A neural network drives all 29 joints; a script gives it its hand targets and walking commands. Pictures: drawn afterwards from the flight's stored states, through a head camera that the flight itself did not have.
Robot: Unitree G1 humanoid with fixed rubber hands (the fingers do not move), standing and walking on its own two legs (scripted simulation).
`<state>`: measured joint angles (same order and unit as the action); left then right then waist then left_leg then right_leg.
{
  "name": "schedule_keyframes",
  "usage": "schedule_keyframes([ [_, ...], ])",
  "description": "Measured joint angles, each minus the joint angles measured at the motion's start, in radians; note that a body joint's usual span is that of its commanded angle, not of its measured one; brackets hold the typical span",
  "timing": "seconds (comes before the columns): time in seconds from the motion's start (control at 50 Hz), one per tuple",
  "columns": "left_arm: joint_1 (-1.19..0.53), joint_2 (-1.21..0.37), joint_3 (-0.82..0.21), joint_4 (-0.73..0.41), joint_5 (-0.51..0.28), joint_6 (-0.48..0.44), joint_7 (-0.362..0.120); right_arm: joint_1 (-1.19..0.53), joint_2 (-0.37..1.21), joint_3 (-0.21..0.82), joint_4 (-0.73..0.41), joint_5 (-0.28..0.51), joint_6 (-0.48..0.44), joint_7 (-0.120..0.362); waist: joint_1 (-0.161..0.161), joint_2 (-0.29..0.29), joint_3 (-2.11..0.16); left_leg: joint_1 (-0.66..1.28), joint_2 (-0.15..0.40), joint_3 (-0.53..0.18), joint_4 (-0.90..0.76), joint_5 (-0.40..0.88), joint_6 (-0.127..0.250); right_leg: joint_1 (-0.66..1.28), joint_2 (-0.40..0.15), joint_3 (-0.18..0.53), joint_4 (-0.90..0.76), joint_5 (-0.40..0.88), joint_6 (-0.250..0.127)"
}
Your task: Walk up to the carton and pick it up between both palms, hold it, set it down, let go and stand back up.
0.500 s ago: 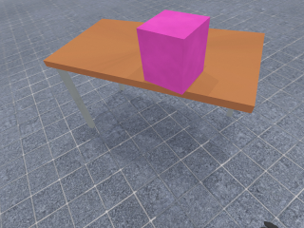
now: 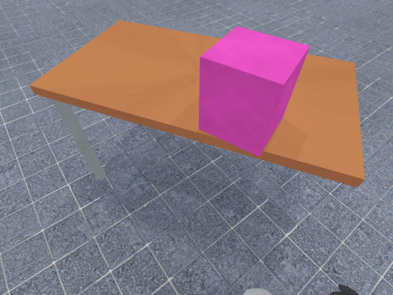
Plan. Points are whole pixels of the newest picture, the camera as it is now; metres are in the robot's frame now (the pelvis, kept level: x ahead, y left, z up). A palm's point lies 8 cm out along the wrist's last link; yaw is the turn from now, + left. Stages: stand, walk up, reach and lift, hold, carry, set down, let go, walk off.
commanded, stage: walk up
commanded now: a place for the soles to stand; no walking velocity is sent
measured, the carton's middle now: (248, 92) +0.64 -0.12 +0.04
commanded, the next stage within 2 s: none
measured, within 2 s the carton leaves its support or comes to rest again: neither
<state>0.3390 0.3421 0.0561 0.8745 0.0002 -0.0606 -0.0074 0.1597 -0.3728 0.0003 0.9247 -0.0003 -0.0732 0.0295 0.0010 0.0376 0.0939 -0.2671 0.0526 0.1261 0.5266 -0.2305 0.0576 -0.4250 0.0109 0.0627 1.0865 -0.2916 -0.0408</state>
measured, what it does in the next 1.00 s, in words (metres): steps on the spot: right foot, then left foot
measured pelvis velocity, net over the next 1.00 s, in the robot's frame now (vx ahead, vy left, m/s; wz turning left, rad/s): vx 0.08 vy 0.01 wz -0.10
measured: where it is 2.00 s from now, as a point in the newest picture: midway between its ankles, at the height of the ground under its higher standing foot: outside the picture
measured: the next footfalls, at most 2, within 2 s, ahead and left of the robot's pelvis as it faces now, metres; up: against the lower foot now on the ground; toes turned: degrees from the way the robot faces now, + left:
right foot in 0.40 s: +0.23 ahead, -0.16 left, +0.00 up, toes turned +0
left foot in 0.80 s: +0.15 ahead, +0.07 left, +0.00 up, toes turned +2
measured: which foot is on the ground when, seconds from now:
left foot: down 0.00-0.40, up 0.42-0.78, down 0.80-1.00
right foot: up 0.00-0.38, down 0.40-0.80, up 0.82-1.00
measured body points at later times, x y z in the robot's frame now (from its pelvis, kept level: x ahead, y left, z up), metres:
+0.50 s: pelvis +0.12 -0.05 -0.02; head +0.15 -0.06 +0.43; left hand +0.17 +0.26 -0.13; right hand +0.22 -0.35 -0.15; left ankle +0.06 +0.04 -0.70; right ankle +0.19 -0.16 -0.74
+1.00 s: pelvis +0.08 +0.01 -0.02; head +0.13 +0.02 +0.43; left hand +0.19 +0.30 -0.15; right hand +0.15 -0.31 -0.13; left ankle +0.11 +0.07 -0.74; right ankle +0.09 -0.15 -0.67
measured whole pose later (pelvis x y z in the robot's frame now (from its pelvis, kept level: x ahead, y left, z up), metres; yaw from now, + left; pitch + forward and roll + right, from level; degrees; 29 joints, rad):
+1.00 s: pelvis +0.08 +0.01 -0.02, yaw -6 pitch -1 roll -3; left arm 0.22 0.35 0.07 0.84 0.00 0.01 0.03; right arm 0.13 -0.37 0.00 0.92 0.00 0.00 0.00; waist 0.00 0.01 0.13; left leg -0.33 0.04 0.13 0.68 -0.34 0.07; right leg -0.53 0.06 0.09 1.09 -0.34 -0.02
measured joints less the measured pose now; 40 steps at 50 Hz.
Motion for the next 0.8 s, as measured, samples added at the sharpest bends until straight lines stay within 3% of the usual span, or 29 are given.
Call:
schedule_keyframes([
  [0.26, 0.002, 0.0, 0.001, 0.0, 0.0, 0.038, -0.002, 0.015, 0.001, 0.0, 0.001, 0.0, 0.012, -0.006, 0.0, -0.022, -0.001, 0.131, -0.024, 0.008, -0.008, -0.106, 0.009, -0.085, -0.005, -0.001, -0.141, 0.061, 0.0],
  [0.36, -0.001, 0.001, 0.001, -0.001, 0.0, 0.036, -0.001, 0.015, 0.001, 0.0, 0.001, 0.0, 0.03, -0.011, 0.001, -0.023, -0.001, 0.134, -0.026, 0.022, 0.007, -0.147, -0.013, -0.053, -0.007, -0.03, -0.347, 0.131, 0.0],
  [0.4, 0.001, 0.001, 0.001, -0.001, 0.0, 0.028, 0.007, 0.014, 0.001, 0.0, 0.001, 0.0, 0.042, -0.011, 0.002, -0.022, -0.002, 0.126, -0.024, 0.024, 0.076, -0.195, -0.022, 0.017, -0.007, -0.043, -0.459, 0.169, 0.002],
  [0.42, 0.003, 0.0, 0.001, 0.0, 0.0, 0.022, 0.012, 0.004, 0.0, 0.0, 0.001, 0.0, 0.049, -0.011, 0.002, -0.012, 0.001, 0.103, -0.009, 0.023, 0.153, -0.229, -0.022, 0.043, 0.003, -0.045, -0.479, 0.101, 0.016],
  [0.48, -0.012, -0.001, 0.001, 0.001, 0.0, 0.018, 0.029, -0.029, 0.001, 0.0, -0.001, 0.0, 0.064, -0.01, 0.002, 0.007, 0.02, -0.004, -0.004, 0.005, 0.408, -0.301, -0.022, 0.032, 0.033, -0.043, -0.434, 0.061, 0.019],
  [0.54, -0.028, -0.001, 0.001, -0.012, 0.0, 0.017, 0.045, -0.033, 0.0, 0.0, -0.001, 0.0, 0.077, -0.014, 0.001, 0.008, 0.019, -0.083, -0.014, 0.004, 0.496, -0.358, -0.022, 0.04, 0.033, -0.041, -0.451, 0.075, 0.015],
  [0.72, -0.061, -0.001, 0.0, -0.036, 0.0, 0.028, 0.057, -0.04, -0.002, 0.0, -0.002, 0.0, 0.108, -0.016, 0.0, 0.006, 0.023, -0.136, -0.014, -0.003, 0.432, -0.326, -0.022, 0.006, 0.033, 0.001, -0.437, 0.09, 0.015],
  [0.8, -0.109, -0.001, 0.0, -0.039, 0.0, 0.044, 0.057, -0.039, -0.003, 0.0, -0.002, 0.0, 0.108, -0.016, 0.0, 0.003, 0.025, -0.082, -0.015, -0.004, 0.23, -0.209, -0.021, -0.056, 0.034, 0.018, -0.411, 0.099, 0.022],
])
